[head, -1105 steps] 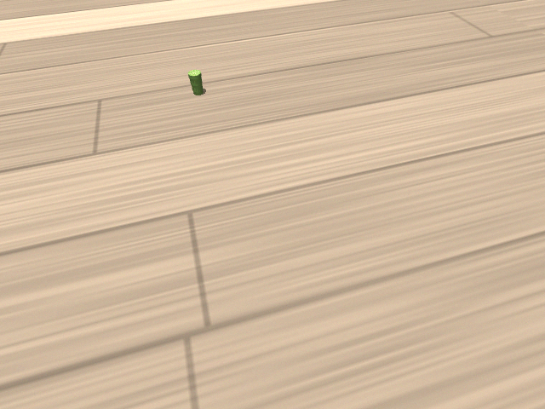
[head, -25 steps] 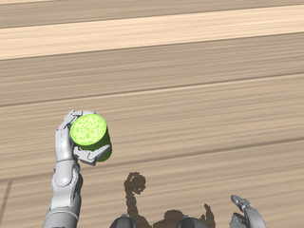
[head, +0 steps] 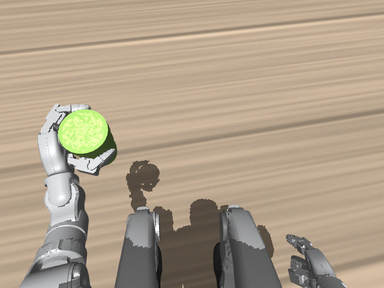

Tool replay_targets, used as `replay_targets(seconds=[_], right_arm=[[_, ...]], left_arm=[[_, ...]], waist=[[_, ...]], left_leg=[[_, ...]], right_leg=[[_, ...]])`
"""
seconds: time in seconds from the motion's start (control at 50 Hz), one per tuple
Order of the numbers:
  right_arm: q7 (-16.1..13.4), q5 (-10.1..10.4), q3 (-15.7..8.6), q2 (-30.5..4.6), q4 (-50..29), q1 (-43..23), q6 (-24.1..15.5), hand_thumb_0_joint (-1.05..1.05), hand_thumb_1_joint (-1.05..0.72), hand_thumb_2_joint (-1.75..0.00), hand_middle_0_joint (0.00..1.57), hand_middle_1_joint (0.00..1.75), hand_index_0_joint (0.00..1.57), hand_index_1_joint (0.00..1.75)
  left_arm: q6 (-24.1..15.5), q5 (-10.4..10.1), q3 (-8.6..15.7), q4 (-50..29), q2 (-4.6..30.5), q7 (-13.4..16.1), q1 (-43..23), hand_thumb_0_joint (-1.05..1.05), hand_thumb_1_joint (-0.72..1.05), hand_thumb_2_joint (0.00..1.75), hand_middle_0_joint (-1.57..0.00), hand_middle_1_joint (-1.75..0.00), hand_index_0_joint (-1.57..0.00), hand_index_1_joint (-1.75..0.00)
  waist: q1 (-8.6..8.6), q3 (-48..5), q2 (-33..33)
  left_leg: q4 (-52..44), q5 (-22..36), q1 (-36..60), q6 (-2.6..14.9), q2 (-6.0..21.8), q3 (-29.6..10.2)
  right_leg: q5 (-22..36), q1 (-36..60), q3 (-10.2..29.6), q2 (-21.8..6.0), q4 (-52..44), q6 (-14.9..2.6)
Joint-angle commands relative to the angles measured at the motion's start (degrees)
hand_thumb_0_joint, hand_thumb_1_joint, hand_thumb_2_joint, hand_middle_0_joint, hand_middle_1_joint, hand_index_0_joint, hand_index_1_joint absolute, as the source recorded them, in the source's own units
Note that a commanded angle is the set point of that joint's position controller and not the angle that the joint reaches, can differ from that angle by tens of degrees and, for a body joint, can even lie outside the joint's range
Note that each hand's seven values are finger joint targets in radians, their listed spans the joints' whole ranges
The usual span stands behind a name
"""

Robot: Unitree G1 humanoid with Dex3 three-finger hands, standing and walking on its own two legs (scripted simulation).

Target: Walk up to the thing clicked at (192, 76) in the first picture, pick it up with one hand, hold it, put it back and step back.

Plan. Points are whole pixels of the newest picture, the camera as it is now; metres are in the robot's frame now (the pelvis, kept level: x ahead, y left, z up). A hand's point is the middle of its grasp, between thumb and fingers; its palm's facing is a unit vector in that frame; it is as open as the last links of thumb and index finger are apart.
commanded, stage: crouch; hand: left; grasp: from the side
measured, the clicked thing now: (94, 143) +0.40 +0.21 -0.04
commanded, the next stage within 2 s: lower in 1.18 s
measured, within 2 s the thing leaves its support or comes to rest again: neither
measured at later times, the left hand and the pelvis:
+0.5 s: hand (105, 157) +0.43 +0.24 -0.21, palm faces +0.28 -0.96 -0.04, open 11.1 cm; pelvis -0.04 +0.00 -0.17, yaw -3 degrees
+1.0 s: hand (109, 163) +0.44 +0.25 -0.30, palm faces +0.26 -0.96 -0.03, open 11.1 cm; pelvis -0.04 +0.01 -0.23, yaw -7 degrees
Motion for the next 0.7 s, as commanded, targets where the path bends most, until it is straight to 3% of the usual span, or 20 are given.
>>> replay_targets(seconds=[0.0,0.02,0.1,0.14,0.16,0.2,0.26,0.3,0.32,0.34,0.38,0.44,0.46,0.48,0.54,0.56,0.68], right_arm=[[0.0,-0.5,-3.0,-10.5,-3.5,5.3,-0.8,0.0,-0.93,-0.92,0.2,0.3,0.2,0.3],[0.2,-0.6,-2.9,-10.6,-3.3,5.4,-0.5,0.0,-0.93,-0.92,0.2,0.3,0.2,0.3],[0.2,-1.3,-2.1,-10.5,-2.6,4.5,-0.3,0.0,-0.92,-0.91,0.2,0.3,0.2,0.3],[0.2,-1.6,-1.8,-10.6,-2.1,4.5,-0.2,0.0,-0.92,-0.91,0.2,0.3,0.2,0.3],[0.2,-1.8,-1.6,-10.9,-2.1,4.7,-0.2,0.0,-0.92,-0.91,0.2,0.3,0.2,0.3],[0.3,-2.1,-1.2,-11.3,-1.8,4.5,-0.1,0.0,-0.92,-0.91,0.2,0.3,0.2,0.3],[0.3,-2.3,-0.7,-11.7,-1.1,4.6,0.0,0.0,-0.92,-0.91,0.2,0.3,0.2,0.3],[0.2,-2.4,-0.3,-12.2,-0.6,4.4,0.1,0.0,-0.92,-0.91,0.2,0.3,0.2,0.3],[0.1,-2.5,-0.2,-12.5,-0.4,4.6,0.2,0.0,-0.92,-0.91,0.2,0.3,0.2,0.3],[0.1,-2.7,0.2,-12.6,-0.5,4.6,0.3,0.0,-0.92,-0.91,0.2,0.3,0.2,0.3],[0.1,-2.9,0.6,-13.3,-0.4,4.6,0.5,0.0,-0.92,-0.91,0.2,0.3,0.2,0.3],[0.0,-3.2,1.4,-13.8,-0.4,4.3,0.9,0.0,-0.92,-0.91,0.2,0.3,0.2,0.3],[0.0,-3.4,1.8,-14.0,-0.3,4.6,1.2,0.0,-0.92,-0.91,0.2,0.3,0.2,0.3],[0.0,-3.4,2.0,-14.4,-1.0,4.8,1.3,0.0,-0.92,-0.91,0.2,0.3,0.2,0.3],[0.1,-3.6,2.7,-14.5,-0.9,4.0,1.6,0.0,-0.92,-0.91,0.2,0.3,0.2,0.3],[0.0,-3.8,2.8,-15.1,-1.0,4.2,1.7,0.0,-0.92,-0.91,0.2,0.3,0.2,0.3],[0.3,-4.9,4.4,-16.1,-1.1,3.5,2.3,0.0,-0.91,-0.91,0.2,0.3,0.2,0.3]], left_arm=[[-5.3,-0.4,5.2,-6.8,12.4,-0.4,-16.2,0.0,0.05,1.26,-1.21,-1.36,-1.21,-1.38],[-5.4,-0.2,4.7,-6.1,12.1,-0.7,-18.2,0.0,0.05,1.27,-1.22,-1.38,-1.23,-1.39],[-6.1,0.8,5.2,-1.8,13.5,-1.4,-23.1,0.0,0.06,1.29,-1.24,-1.4,-1.25,-1.41],[-6.7,1.3,7.2,-0.5,17.0,-1.4,-25.4,0.0,0.03,1.28,-1.23,-1.39,-1.24,-1.41],[-6.8,1.3,6.6,0.9,16.3,-1.7,-26.2,0.0,0.04,1.27,-1.22,-1.39,-1.23,-1.4],[-7.5,1.9,8.2,-0.7,20.0,-1.9,-29.2,0.0,0.07,1.28,-1.22,-1.39,-1.23,-1.4],[-7.6,2.0,8.1,1.3,20.2,-2.5,-32.1,0.0,0.08,1.27,-1.21,-1.37,-1.22,-1.39],[-7.4,2.2,9.8,2.8,23.3,-2.7,-32.0,0.0,0.03,1.26,-1.22,-1.37,-1.22,-1.38],[-7.3,2.2,10.6,2.3,24.5,-2.9,-33.4,0.0,0.03,1.24,-1.2,-1.35,-1.21,-1.37],[-7.3,2.1,9.8,2.3,23.4,-3.2,-34.8,0.0,0.03,1.25,-1.21,-1.37,-1.22,-1.38],[-6.8,1.9,12.1,3.8,25.7,-3.5,-32.9,0.0,0.03,1.23,-1.19,-1.34,-1.19,-1.35],[-6.1,1.8,12.9,5.3,26.4,-4.1,-31.4,0.0,0.05,1.23,-1.17,-1.33,-1.18,-1.34],[-6.1,1.7,12.5,5.4,25.5,-4.4,-32.0,0.0,0.07,1.24,-1.19,-1.34,-1.19,-1.35],[-6.0,1.6,14.1,4.5,27.5,-4.4,-31.2,0.0,0.05,1.23,-1.18,-1.33,-1.19,-1.34],[-5.5,1.5,12.9,6.2,26.2,-5.5,-30.2,0.0,0.08,1.21,-1.16,-1.31,-1.17,-1.32],[-5.6,1.6,14.2,4.9,28.0,-5.5,-31.4,0.0,0.08,1.22,-1.16,-1.32,-1.17,-1.33],[-5.9,1.3,16.0,5.2,31.2,-5.2,-31.2,0.0,0.1,1.22,-1.16,-1.32,-1.18,-1.32]], waist=[[-0.58,-33.7,2.2],[-1.51,-33.2,2.1],[-2.54,-29.8,4.1],[-2.55,-30.6,3.7],[-3.06,-30.6,4.0],[-2.53,-33.0,6.5],[-3.9,-31.7,7.3],[-3.2,-31.2,8.6],[-3.66,-31.6,7.8],[-4.56,-31.3,8.9],[-4.09,-31.9,8.2],[-4.16,-30.6,8.0],[-4.9,-29.9,8.4],[-4.29,-31.9,8.6],[-5.19,-28.8,8.9],[-5.61,-27.9,8.7],[-6.28,-25.9,8.1]], left_leg=[[-4.2,19.9,16.4,2.49,-2.0,-0.2],[-3.1,18.4,15.3,2.46,-1.9,-0.5],[0.4,8.7,7.5,1.89,-1.9,0.0],[3.4,5.5,3.2,1.98,-1.9,0.7],[4.5,5.4,2.6,1.92,-2.0,0.6],[6.4,5.7,2.5,1.77,-2.1,0.7],[9.0,3.7,0.4,1.72,-2.0,0.9],[10.2,2.0,-1.4,1.71,-2.1,1.1],[11.6,1.9,-1.8,1.88,-2.0,1.1],[12.3,1.5,-2.2,1.83,-2.0,1.0],[13.9,2.4,-4.2,1.98,-2.0,0.9],[16.4,2.8,-6.4,2.07,-2.0,0.7],[17.0,3.7,-6.6,1.96,-1.9,0.2],[18.0,5.3,-7.2,1.95,-2.0,0.2],[19.4,5.2,-9.2,1.86,-1.8,-0.3],[20.2,4.7,-10.4,2.04,-1.8,-0.5],[23.9,2.7,-14.7,2.29,-1.5,-0.9]], right_leg=[[19.7,12.4,0.2,2.0,-6.0,-1.57],[18.1,9.5,-0.3,2.1,-4.6,-1.74],[9.3,2.3,-0.6,2.0,-0.5,-2.07],[6.7,1.7,-0.1,2.0,0.9,-1.79],[6.6,0.3,-0.5,2.1,2.3,-1.86],[7.0,-1.5,-1.1,2.1,5.2,-1.99],[5.6,-5.2,-2.2,2.2,8.4,-1.99],[4.2,-7.1,-2.8,2.4,10.3,-2.11],[4.2,-7.4,-3.0,2.5,10.9,-1.93],[4.3,-8.2,-3.4,2.4,11.8,-1.93],[5.0,-7.5,-3.7,2.5,13.4,-1.74],[5.7,-9.1,-4.3,2.6,15.7,-1.7],[6.6,-10.2,-4.9,2.6,16.8,-1.71],[8.1,-8.6,-4.8,2.8,17.6,-1.72],[8.1,-10.9,-5.4,2.9,19.6,-1.76],[8.0,-11.2,-5.6,3.0,19.8,-1.63],[7.1,-10.8,-6.0,3.5,21.2,-1.13]])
